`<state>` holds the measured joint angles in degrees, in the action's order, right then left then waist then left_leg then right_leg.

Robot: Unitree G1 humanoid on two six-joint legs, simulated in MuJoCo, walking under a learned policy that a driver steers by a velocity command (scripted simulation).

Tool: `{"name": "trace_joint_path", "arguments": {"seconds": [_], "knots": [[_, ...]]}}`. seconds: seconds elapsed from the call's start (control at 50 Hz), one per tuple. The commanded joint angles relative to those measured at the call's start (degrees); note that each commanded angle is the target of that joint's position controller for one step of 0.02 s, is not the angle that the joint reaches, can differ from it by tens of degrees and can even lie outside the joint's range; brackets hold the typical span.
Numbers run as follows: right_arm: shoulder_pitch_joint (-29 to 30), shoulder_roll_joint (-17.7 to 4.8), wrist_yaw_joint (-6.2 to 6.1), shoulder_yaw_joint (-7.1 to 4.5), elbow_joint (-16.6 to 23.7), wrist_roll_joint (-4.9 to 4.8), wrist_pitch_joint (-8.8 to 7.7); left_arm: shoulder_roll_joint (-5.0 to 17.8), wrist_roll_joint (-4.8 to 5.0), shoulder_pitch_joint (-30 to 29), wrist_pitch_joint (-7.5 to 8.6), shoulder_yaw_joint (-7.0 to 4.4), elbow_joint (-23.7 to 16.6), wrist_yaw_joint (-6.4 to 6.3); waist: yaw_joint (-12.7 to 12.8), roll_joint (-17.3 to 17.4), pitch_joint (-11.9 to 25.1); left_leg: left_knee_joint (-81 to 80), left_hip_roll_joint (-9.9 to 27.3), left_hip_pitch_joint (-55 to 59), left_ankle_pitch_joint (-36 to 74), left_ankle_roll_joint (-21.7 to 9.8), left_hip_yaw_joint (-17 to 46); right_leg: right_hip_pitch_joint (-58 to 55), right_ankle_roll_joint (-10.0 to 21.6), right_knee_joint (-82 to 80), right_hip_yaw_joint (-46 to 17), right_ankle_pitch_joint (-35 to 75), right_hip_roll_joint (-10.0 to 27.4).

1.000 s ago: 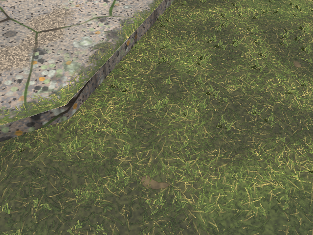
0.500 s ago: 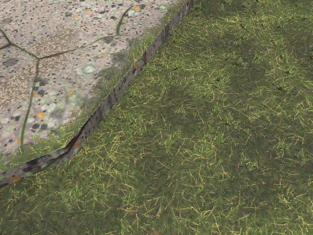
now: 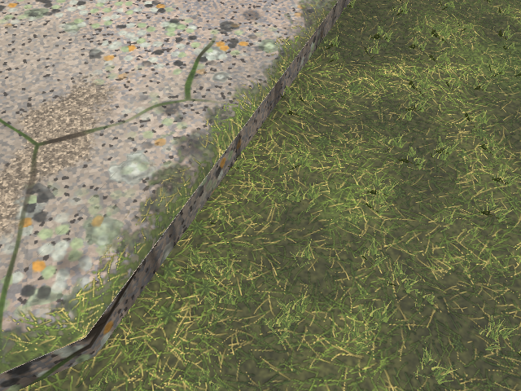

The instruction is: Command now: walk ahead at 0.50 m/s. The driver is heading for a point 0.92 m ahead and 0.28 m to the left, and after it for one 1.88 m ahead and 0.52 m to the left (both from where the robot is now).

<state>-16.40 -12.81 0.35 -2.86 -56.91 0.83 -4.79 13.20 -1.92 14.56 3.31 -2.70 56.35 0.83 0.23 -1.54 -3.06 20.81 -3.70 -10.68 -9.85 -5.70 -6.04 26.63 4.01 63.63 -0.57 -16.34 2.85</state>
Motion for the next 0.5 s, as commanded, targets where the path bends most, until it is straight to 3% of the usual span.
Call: {"name": "trace_joint_path", "arguments": {"seconds": [0.02,0.14,0.2,0.26,0.3,0.32,0.34,0.36,0.38,0.4,0.42,0.44,0.48,0.5], "knots": [[-3.8,-5.2,-0.18,-0.71,0.5,-0.30,-1.58,1.6,-0.47,2.4,-1.04,-0.37,-2.0,0.73,1.6,4.5,-0.2,-13.3,15.3,2.0,12.1,-6.6,13.2,6.3,-1.6,-2.6,0.4,4.8,2.8],[-9.1,-5.1,-0.25,-0.23,-1.1,-0.30,-1.40,1.0,0.44,-11.9,-0.91,0.48,-7.0,1.04,-1.7,5.1,-2.3,-14.3,12.7,5.5,18.2,-5.0,8.4,9.0,-3.0,-20.7,3.9,15.8,2.3],[-12.3,-5.3,-0.62,-0.21,-2.4,-0.03,-1.28,1.2,0.58,-16.5,-0.72,0.75,-8.7,0.87,-3.3,5.5,-2.7,-13.5,14.0,10.5,20.6,-5.1,8.1,8.7,-2.2,-26.6,5.0,17.0,1.0],[-13.7,-5.6,-1.19,-0.34,-3.4,0.49,-0.86,2.3,0.48,-18.8,-0.18,0.45,-10.2,0.72,-3.3,5.4,-3.4,-10.4,16.4,16.0,26.2,-5.3,9.2,8.8,-0.4,-29.9,4.6,12.9,0.3],[-11.6,-6.6,-1.51,-0.59,-3.1,0.74,-0.62,3.3,0.53,-15.1,0.57,-0.05,-9.7,0.38,-0.7,5.7,-1.9,-4.6,16.7,16.9,37.3,-4.4,9.4,2.7,1.1,-32.6,4.7,8.1,-1.8],[-10.5,-7.2,-1.48,-0.77,-2.9,0.78,-0.51,4.2,0.51,-9.4,1.04,-0.60,-8.0,-0.03,1.7,5.7,1.0,1.6,15.9,16.2,43.4,-3.7,9.3,-4.6,1.9,-34.5,5.1,6.5,-3.6],[-9.2,-7.1,-1.26,-0.67,-2.5,0.41,-0.38,5.7,0.04,0.4,1.78,-1.40,-4.9,-0.63,5.9,3.7,6.3,12.4,13.3,11.8,41.3,-2.6,7.6,-17.5,3.3,-38.1,4.9,9.4,-3.7],[-8.8,-5.1,-0.95,0.00,-0.5,-0.37,-0.56,10.4,-1.53,10.8,2.35,-2.74,-3.1,-1.50,9.1,-1.2,14.1,28.5,10.0,0.0,23.4,-1.6,5.8,-33.4,6.0,-38.7,-7.0,4.8,8.0],[-16.9,1.3,-0.79,1.05,0.1,-2.79,-0.23,15.5,-2.13,12.2,1.95,-4.01,-3.1,-1.27,5.2,-14.0,21.0,48.2,-0.1,-20.0,-19.2,0.6,2.4,-47.1,12.7,-44.6,-32.8,1.4,24.2],[-13.6,-5.6,-1.26,-0.79,-0.9,-1.08,0.44,11.7,-0.25,7.9,1.11,-3.43,-4.3,-0.94,4.8,-4.1,17.6,52.9,2.8,-23.3,-18.2,-0.3,9.0,-40.9,11.5,-47.6,-34.1,-3.1,21.9],[-8.7,-5.5,-0.99,-1.17,0.3,-0.78,0.46,7.6,0.26,1.8,1.20,-2.23,-5.2,-0.85,2.7,-1.5,9.0,51.9,5.3,-24.3,-12.5,-0.5,9.5,-32.4,9.5,-49.2,-24.5,-2.6,19.7],[-6.5,-3.8,-0.74,-0.96,0.8,-0.65,0.48,4.7,0.26,-1.0,1.65,-1.53,-5.4,-0.70,1.6,-0.2,4.5,49.5,7.3,-23.0,-8.9,-0.3,9.2,-25.7,7.8,-51.5,-17.6,2.4,17.1],[-6.4,-2.5,0.09,-1.21,0.8,0.72,1.97,2.5,0.61,-1.4,2.36,-0.87,-4.4,-1.32,-0.8,-2.3,1.8,46.5,9.0,-19.6,-6.5,0.6,8.8,-19.1,4.7,-53.7,-8.2,8.5,13.2],[-6.4,-1.7,0.50,-1.29,1.1,0.85,2.71,2.2,0.75,-0.2,2.86,-0.75,-3.8,-1.42,-1.3,-2.7,1.9,46.1,9.0,-18.9,-5.8,0.9,8.4,-18.3,4.3,-54.1,-5.8,11.2,12.8]]}}
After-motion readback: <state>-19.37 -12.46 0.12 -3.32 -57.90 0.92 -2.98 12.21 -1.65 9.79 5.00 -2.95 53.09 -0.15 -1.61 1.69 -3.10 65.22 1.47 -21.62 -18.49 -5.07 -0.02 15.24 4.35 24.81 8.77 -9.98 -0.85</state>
